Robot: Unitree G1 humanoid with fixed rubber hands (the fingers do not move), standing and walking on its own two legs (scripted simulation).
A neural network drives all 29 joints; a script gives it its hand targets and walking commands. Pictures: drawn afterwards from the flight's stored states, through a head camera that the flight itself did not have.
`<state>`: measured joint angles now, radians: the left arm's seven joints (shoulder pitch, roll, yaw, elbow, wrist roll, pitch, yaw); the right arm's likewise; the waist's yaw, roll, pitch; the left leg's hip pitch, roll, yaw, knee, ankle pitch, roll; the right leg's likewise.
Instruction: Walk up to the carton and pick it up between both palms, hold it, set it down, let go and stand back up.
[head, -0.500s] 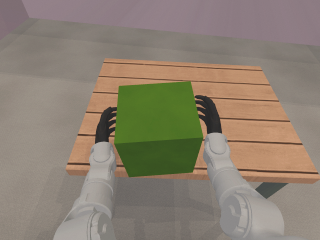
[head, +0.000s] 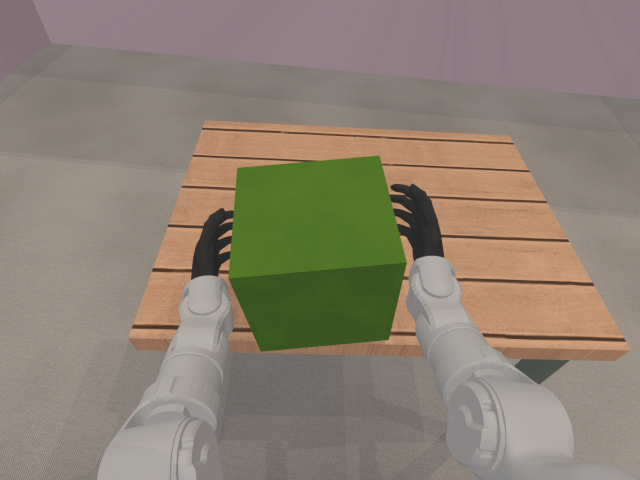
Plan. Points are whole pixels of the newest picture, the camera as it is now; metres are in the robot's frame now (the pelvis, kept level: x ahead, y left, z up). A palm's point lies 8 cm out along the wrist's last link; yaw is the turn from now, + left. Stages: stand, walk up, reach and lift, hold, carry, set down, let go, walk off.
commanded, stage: reach and lift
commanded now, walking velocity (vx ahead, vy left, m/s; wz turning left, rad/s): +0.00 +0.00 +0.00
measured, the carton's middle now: (317, 258) +0.42 +0.01 +0.03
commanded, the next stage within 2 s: none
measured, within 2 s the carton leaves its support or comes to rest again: neither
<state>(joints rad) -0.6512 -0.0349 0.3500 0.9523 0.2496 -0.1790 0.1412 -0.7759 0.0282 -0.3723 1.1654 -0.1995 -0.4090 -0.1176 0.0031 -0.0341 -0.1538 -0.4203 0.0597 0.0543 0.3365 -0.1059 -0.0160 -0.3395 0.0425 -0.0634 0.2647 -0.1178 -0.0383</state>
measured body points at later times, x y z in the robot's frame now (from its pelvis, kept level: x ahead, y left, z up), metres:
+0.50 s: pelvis +0.00 +0.00 +0.00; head -0.03 +0.03 +0.45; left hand +0.40 +0.16 +0.13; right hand +0.40 -0.13 +0.16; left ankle +0.02 +0.13 -0.75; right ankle +0.00 -0.09 -0.75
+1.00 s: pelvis -0.03 +0.02 +0.00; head -0.08 +0.07 +0.45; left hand +0.36 +0.17 +0.17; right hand +0.36 -0.11 +0.18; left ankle +0.02 +0.13 -0.75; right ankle +0.00 -0.09 -0.75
